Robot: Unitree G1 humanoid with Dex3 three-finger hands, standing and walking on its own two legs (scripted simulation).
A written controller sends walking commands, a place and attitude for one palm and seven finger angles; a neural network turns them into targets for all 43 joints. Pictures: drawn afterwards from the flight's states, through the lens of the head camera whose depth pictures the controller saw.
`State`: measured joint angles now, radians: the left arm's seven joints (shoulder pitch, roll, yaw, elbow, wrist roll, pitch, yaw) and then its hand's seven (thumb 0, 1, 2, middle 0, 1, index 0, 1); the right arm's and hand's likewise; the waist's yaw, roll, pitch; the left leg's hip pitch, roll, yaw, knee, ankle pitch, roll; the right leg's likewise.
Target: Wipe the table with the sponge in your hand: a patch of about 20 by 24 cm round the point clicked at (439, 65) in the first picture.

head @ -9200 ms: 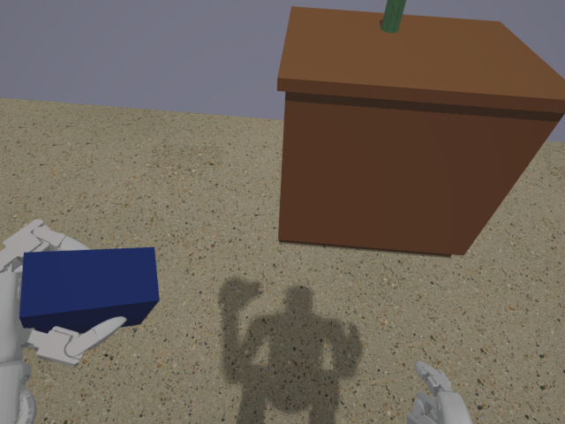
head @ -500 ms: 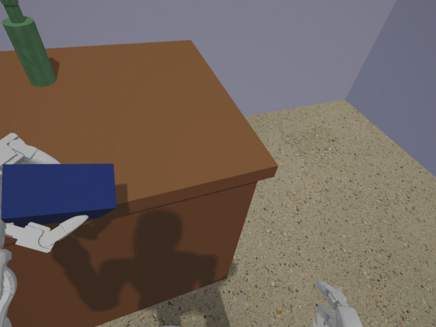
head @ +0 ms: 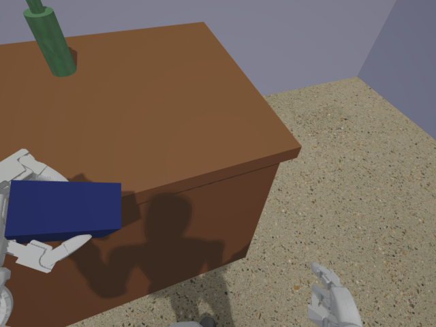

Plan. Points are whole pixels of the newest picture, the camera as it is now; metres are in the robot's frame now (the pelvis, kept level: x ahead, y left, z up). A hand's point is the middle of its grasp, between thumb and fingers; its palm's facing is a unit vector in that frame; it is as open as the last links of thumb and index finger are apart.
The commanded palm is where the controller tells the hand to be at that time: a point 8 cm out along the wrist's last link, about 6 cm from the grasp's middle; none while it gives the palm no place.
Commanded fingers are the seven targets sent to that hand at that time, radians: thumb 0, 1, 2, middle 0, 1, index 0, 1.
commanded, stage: come to a stop and stand still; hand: left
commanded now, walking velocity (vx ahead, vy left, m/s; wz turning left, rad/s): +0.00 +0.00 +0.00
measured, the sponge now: (80, 213) +0.23 +0.21 +0.15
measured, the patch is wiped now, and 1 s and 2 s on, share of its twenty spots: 0.00 0.00 0.00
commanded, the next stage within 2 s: look again from close up in 0.50 s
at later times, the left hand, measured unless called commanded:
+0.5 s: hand (19, 217) +0.21 +0.28 +0.16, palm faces +0.32 -0.80 -0.50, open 9.8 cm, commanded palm +0.16 +0.31 +0.18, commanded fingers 0.00 0.10 1.30 -1.20 -1.60 -1.20 -1.60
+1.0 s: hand (76, 187) +0.26 +0.23 +0.16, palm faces +0.34 -0.83 -0.43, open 9.8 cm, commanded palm +0.21 +0.27 +0.18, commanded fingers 0.00 0.10 1.30 -1.20 -1.60 -1.20 -1.60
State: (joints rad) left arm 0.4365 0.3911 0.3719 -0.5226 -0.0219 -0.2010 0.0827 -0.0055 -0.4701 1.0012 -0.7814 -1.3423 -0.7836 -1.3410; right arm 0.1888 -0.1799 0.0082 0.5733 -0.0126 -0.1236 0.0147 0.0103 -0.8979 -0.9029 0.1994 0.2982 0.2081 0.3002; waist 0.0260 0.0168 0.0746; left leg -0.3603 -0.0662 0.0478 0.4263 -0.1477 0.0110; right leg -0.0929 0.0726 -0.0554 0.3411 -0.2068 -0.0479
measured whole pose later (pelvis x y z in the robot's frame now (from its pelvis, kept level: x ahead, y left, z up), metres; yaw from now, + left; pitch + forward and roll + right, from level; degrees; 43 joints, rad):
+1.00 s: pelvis +0.04 -0.01 +0.00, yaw -2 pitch +1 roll +0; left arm 0.48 0.38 0.37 -0.48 -0.04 -0.19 0.11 -0.01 -0.47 1.01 -0.78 -1.34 -0.79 -1.34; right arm 0.18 -0.21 0.00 0.58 0.02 -0.09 -0.03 0.01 -0.90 -0.90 0.20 0.30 0.21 0.30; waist 0.00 0.00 0.03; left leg -0.28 -0.04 -0.01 0.50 -0.23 0.04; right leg -0.12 0.05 -0.03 0.43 -0.32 -0.04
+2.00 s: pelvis +0.15 -0.08 -0.01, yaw +0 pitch -1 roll +2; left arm 0.43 0.37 0.35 -0.53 -0.03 -0.19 0.15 -0.01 -0.47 1.01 -0.78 -1.34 -0.79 -1.34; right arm 0.16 -0.23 -0.03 0.58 0.02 -0.08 -0.04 0.01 -0.90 -0.90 0.19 0.30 0.20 0.30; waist 0.01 -0.05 0.07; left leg -0.22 0.02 0.09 0.51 -0.27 0.00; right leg -0.23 0.01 -0.11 0.57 -0.33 -0.07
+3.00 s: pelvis +0.05 +0.01 +0.00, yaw +2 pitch -5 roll -2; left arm 0.34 0.31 0.33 -0.41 0.01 -0.20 0.09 -0.01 -0.47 1.01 -0.78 -1.34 -0.79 -1.34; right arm 0.23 -0.19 0.01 0.60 0.00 -0.13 -0.01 0.01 -0.90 -0.90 0.20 0.30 0.21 0.30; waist 0.05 -0.01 0.06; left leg -0.30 -0.04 0.09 0.52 -0.27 0.07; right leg -0.25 0.02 0.00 0.49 -0.30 -0.01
